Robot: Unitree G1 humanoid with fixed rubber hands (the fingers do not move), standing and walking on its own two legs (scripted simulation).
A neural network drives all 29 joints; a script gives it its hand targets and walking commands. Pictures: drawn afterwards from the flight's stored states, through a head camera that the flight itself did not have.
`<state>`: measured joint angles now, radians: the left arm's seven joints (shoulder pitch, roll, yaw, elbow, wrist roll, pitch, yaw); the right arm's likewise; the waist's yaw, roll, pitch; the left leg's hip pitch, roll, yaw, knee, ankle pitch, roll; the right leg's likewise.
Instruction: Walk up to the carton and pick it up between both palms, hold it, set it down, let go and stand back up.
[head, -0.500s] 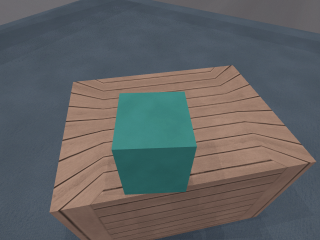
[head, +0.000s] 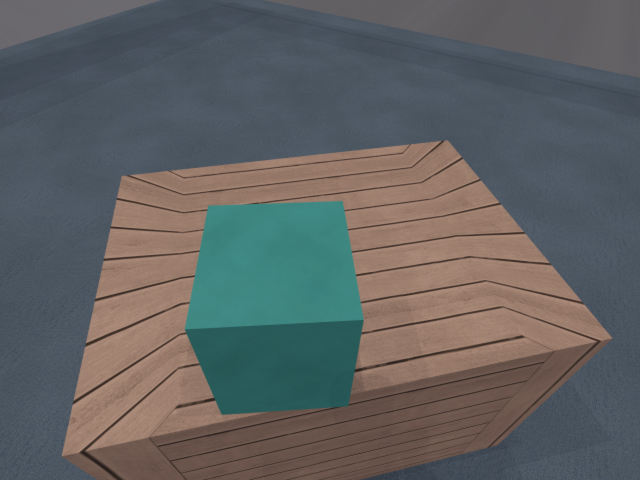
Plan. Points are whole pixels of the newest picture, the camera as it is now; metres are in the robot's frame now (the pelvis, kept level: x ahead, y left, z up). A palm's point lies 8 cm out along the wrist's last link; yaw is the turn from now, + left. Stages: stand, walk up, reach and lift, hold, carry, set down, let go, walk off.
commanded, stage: walk up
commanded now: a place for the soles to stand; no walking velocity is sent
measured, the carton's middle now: (281, 309) +0.39 +0.06 -0.03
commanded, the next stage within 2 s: reach and lift in 0.90 s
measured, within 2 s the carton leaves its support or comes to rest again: neither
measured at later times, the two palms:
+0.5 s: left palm out of the picture +0.07 +0.24 -0.12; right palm out of the picture +0.04 -0.28 -0.11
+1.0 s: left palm out of the picture +0.06 +0.26 -0.14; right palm out of the picture +0.08 -0.27 -0.13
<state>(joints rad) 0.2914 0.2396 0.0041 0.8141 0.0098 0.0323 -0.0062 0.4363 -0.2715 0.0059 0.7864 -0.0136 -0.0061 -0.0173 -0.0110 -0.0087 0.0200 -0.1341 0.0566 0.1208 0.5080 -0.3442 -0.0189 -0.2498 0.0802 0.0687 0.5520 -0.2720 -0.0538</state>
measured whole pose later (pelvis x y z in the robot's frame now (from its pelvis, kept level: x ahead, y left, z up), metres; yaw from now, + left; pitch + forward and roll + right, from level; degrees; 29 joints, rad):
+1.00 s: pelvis -0.01 -0.02 -0.02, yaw +7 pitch +0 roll +0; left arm 0.15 0.28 0.02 0.76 0.00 0.33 0.00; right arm 0.24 -0.24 -0.09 0.86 -0.08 0.01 0.03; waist -0.03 -0.03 0.05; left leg -0.31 0.04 0.00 0.70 -0.40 -0.04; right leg -0.36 0.04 -0.06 0.70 -0.35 -0.07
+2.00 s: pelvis -0.02 +0.00 +0.01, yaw +5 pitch -4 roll +1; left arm 0.21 0.21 -0.03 0.57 -0.08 -0.04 0.04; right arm 0.28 -0.08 -0.04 0.64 0.02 -0.24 0.00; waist 0.01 -0.05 0.06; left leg -0.10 0.02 0.05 0.44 -0.27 -0.01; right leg -0.17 0.03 -0.01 0.47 -0.22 -0.04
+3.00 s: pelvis -0.01 +0.03 +0.01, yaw +6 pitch -4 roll -1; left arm 0.06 0.20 -0.12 0.62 -0.18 -0.36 0.07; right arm 0.05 -0.11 0.00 0.72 0.17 -0.43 -0.03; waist 0.00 -0.01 0.01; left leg -0.11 0.01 0.04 0.49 -0.31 0.01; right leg -0.15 0.02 -0.02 0.45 -0.24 -0.01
